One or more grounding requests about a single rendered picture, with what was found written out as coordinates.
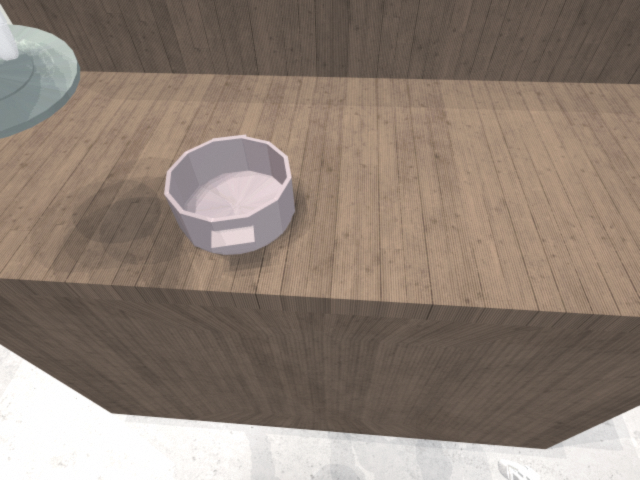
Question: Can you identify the lid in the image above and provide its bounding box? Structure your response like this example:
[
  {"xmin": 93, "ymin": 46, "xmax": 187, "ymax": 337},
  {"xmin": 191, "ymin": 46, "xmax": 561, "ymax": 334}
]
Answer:
[{"xmin": 0, "ymin": 24, "xmax": 80, "ymax": 139}]

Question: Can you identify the right robot hand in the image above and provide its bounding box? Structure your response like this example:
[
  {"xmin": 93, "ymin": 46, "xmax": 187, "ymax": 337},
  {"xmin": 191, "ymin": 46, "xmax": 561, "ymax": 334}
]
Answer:
[{"xmin": 498, "ymin": 459, "xmax": 540, "ymax": 480}]

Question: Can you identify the table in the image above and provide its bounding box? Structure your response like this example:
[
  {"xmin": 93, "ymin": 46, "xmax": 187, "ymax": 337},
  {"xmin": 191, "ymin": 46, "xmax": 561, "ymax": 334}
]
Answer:
[{"xmin": 0, "ymin": 0, "xmax": 640, "ymax": 449}]

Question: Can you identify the pot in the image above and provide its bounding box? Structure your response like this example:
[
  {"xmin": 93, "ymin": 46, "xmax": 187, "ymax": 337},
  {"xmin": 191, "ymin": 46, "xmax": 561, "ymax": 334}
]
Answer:
[{"xmin": 164, "ymin": 135, "xmax": 295, "ymax": 255}]

